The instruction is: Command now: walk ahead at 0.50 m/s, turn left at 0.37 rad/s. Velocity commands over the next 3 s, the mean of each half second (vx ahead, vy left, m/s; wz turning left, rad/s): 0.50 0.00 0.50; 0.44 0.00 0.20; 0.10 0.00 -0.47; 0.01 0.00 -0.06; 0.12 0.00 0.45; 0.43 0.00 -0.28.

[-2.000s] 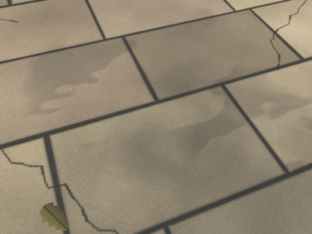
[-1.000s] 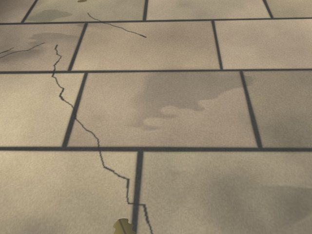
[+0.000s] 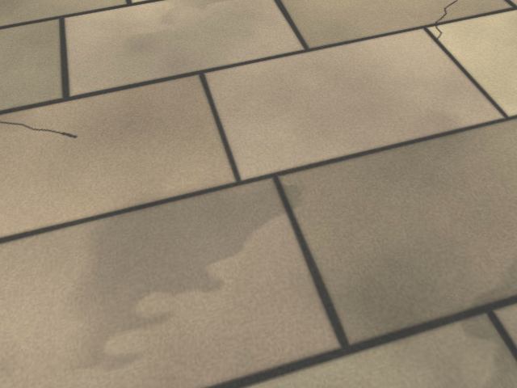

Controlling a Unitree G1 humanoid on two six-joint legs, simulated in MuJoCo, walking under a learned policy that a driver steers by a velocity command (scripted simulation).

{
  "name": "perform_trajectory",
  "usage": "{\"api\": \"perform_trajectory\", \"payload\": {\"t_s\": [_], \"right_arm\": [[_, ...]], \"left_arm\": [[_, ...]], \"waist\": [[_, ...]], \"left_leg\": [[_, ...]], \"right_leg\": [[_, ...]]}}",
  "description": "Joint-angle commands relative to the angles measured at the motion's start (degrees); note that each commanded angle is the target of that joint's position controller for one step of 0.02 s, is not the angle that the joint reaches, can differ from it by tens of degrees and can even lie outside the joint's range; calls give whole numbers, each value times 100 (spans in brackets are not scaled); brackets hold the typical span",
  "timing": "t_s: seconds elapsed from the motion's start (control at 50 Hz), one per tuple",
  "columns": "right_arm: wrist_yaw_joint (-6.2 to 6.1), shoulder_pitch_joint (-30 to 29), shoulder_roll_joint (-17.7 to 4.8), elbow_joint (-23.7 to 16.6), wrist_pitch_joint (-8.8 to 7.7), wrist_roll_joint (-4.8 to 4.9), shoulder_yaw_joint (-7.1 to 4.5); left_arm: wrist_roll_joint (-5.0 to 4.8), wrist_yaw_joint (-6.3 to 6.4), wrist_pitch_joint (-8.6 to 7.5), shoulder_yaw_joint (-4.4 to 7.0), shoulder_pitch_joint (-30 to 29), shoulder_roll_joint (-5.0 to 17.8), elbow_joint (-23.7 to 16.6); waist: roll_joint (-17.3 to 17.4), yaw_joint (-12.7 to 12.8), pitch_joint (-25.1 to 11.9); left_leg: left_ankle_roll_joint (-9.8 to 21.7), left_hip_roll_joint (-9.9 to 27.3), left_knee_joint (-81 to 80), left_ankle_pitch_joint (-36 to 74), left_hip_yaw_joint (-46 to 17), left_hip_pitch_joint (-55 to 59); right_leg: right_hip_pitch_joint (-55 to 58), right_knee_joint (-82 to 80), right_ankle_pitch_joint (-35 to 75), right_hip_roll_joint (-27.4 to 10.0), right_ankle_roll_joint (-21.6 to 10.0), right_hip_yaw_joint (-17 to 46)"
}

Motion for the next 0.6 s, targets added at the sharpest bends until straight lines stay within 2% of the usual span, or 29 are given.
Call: {"api": "perform_trajectory", "payload": {"t_s": [0.02, 0.1, 0.16, 0.2, 0.22, 0.26, 0.28, 0.3, 0.32, 0.34, 0.36, 0.38, 0.4, 0.42, 0.44, 0.46, 0.5, 0.54, 0.6], "right_arm": [[-17, 188, -164, -271, 51, -29, -50], [136, -510, -2, -481, -16, -76, 49], [252, -1058, 25, -732, -19, -78, 98], [324, -1263, -26, -893, -17, -79, 93], [354, -1286, -68, -959, -13, -78, 77], [375, -1010, -257, -1005, 23, -73, -24], [362, -509, -433, -922, 48, -55, -128], [303, 338, -706, -727, 63, -37, -297], [180, 1201, -1175, -523, 133, -26, -499], [149, 944, -1758, -580, 84, 2, -568], [199, 1045, -1289, -785, -32, -53, -417], [218, 863, -971, -738, -121, -103, -329], [216, 532, -829, -758, -168, -78, -283], [201, 157, -635, -815, -176, -77, -228], [167, -43, -509, -917, -189, -157, -175], [145, -122, -491, -967, -190, -174, -167], [75, -59, -598, -929, -206, -134, -191], [-10, 93, -756, -863, -190, -113, -233], [-82, 294, -803, -783, -121, -77, -248]], "left_arm": [[41, 80, -195, 188, -353, 657, -268], [-4, 169, -136, 245, -199, 870, -140], [-84, 198, -35, 308, 107, 1027, 16], [-153, 204, 63, 344, 212, 1105, 92], [-176, 212, 114, 361, 202, 1160, 106], [-215, 248, 205, 407, 98, 1344, 72], [-240, 262, 257, 419, 31, 1406, 44], [-278, 270, 288, 394, -76, 1384, 13], [-176, 288, 242, 301, 16, 1169, -65], [19, 208, 90, 35, 581, 283, -378], [-177, 137, -144, 60, -17, 712, -451], [-382, 96, -262, 134, -589, 996, -638], [-320, 128, -329, 104, -656, 930, -658], [-149, 170, -336, 130, -632, 944, -589], [-82, 169, -283, 166, -502, 988, -559], [-53, 159, -213, 179, -430, 979, -557], [0, 157, -98, 140, -447, 808, -577], [12, 164, -44, 72, -854, 653, -721], [-20, 112, -73, -17, -1507, 476, -869]], "waist": [[-647, -176, -86], [-514, 64, 151], [-401, 278, 375], [-421, 303, 420], [-460, 253, 375], [-668, -9, -6], [-734, -317, -332], [-649, -818, -782], [-126, -1168, -1276], [1377, -360, -1666], [603, -774, -2341], [294, -847, -1541], [-160, -580, -1037], [-317, -342, -729], [-168, -151, -674], [-129, -64, -632], [-177, -15, -516], [-153, -119, -330], [88, -396, -254]], "left_leg": [[-75, 208, -414, 762, -328, -386], [-4, 94, -1867, 1713, 70, -333], [145, 49, -2465, 1622, 305, -560], [289, -14, -2698, 1283, 454, -688], [378, -102, -2780, 1051, 571, -605], [603, -494, -2766, 485, 929, 62], [748, -750, -2756, 239, 1078, 723], [957, -1021, -3101, 466, 1113, 1970], [1244, -620, -3289, 554, 170, 3680], [2345, 822, -3879, -506, -3159, 5414], [2514, 1212, -4772, -1176, -4491, 5732], [2196, 1117, -4950, -768, -3735, 5241], [1999, 879, -4900, -152, -3036, 4434], [1861, 647, -4903, 551, -2453, 3692], [1824, 495, -4991, 1099, -2127, 3218], [1826, 398, -5094, 1406, -1964, 2958], [1834, 284, -5184, 1984, -1574, 2519], [1718, 83, -5223, 2096, -1237, 2209], [1381, -261, -5100, 1517, -944, 1925]], "right_leg": [[194, -1358, 1218, -1513, -790, 701], [446, -1468, 1323, -1460, -681, 63], [998, -1377, 1470, -1671, -663, -137], [1445, -1142, 1837, -1786, -597, -245], [1602, -936, 2341, -1814, -543, -320], [1792, -150, 4318, -1788, -408, -471], [1746, 634, 5080, -1718, -334, -540], [1298, 1815, 5054, -1516, -160, -673], [-25, 3528, 3384, -1247, 128, -661], [-2644, 5561, -2099, 13, 515, -68], [-3271, 6103, -2373, 111, 408, 1304], [-3701, 5947, -1815, -160, 259, 1372], [-3543, 5445, -1309, -420, 181, 1353], [-3186, 4936, -1030, -598, 214, 1340], [-2771, 4682, -815, -715, 253, 1396], [-2574, 4472, -724, -732, 328, 1371], [-2465, 3961, -539, -704, 525, 1209], [-2490, 3148, 68, -594, 696, 1092], [-2027, 1719, 1291, -288, 756, 1011]]}}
